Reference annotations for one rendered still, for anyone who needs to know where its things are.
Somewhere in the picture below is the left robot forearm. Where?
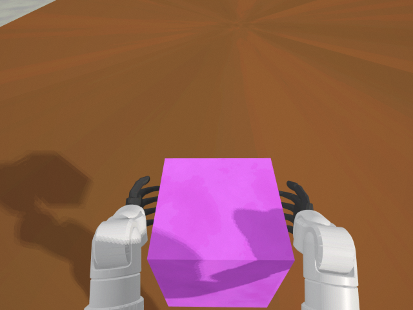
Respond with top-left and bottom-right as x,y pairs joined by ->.
84,205 -> 148,310

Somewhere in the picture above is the left robot hand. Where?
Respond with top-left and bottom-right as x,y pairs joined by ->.
126,176 -> 160,226

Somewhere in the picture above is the right robot forearm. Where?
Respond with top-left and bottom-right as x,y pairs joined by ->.
293,210 -> 359,310

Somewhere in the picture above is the carton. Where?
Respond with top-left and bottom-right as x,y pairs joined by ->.
147,158 -> 295,307

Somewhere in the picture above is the right robot hand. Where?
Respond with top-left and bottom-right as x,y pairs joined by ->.
279,181 -> 314,234

